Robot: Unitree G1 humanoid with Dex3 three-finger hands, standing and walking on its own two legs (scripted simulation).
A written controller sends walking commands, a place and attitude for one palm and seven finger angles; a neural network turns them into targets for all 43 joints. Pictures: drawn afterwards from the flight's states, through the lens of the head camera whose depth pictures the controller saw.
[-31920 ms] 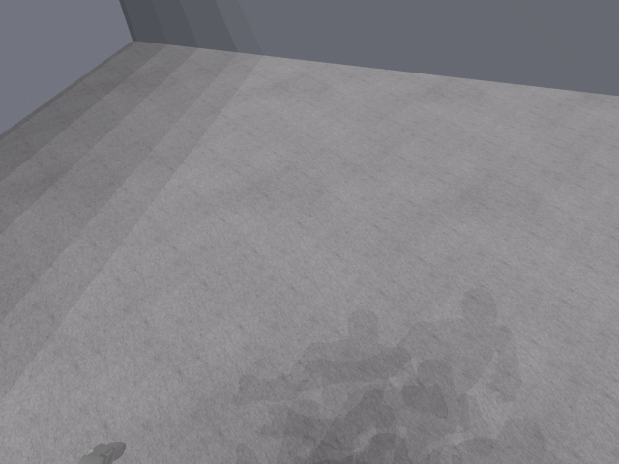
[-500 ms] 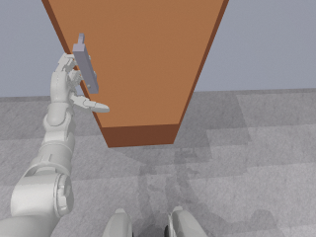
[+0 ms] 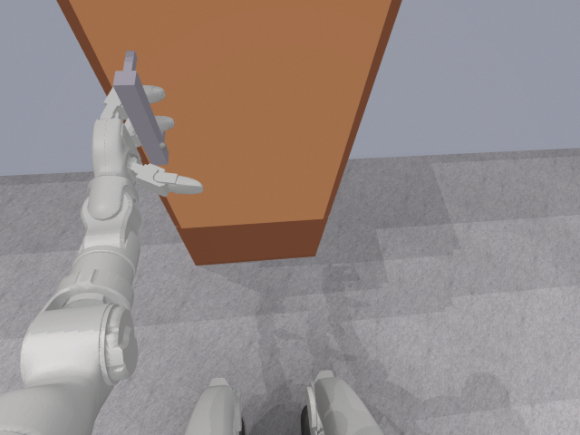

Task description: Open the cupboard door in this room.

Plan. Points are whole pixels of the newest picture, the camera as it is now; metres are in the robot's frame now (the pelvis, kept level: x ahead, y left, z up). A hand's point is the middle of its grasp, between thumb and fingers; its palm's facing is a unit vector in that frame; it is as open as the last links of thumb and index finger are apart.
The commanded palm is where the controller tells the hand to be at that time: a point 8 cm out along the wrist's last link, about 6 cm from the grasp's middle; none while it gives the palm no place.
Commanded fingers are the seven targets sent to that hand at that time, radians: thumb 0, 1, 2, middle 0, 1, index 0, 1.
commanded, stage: slide the fingers in behind the handle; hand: left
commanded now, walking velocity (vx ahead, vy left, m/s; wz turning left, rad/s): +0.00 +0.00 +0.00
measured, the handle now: (146, 112) +0.55 +0.16 +0.07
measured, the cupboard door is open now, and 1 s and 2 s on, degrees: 0 0 45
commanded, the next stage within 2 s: close the thumb around the handle in 0.02 s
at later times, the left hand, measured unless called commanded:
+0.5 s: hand (163, 146) +0.50 +0.14 +0.06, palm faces +0.03 -1.00 -0.01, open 10.0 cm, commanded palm +0.47 +0.19 +0.06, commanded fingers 0.00 0.62 0.78 -0.38 -1.32 -0.38 -1.32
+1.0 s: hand (162, 147) +0.49 +0.14 +0.06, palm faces +0.03 -1.00 -0.01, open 5.9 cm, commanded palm +0.46 +0.19 +0.06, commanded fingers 0.00 0.90 0.90 -0.40 -1.35 -0.40 -1.35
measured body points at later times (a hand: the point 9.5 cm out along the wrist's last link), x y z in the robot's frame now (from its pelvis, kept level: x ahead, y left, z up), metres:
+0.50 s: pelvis +0.01 +0.00 +0.00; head +0.13 +0.01 +0.43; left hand +0.49 +0.19 +0.06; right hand +0.04 -0.26 -0.12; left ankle +0.02 +0.12 -0.64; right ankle +0.02 -0.11 -0.64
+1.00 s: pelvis +0.01 +0.00 +0.00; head +0.13 +0.01 +0.44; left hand +0.49 +0.20 +0.06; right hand +0.03 -0.26 -0.12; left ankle +0.02 +0.12 -0.64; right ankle +0.02 -0.11 -0.64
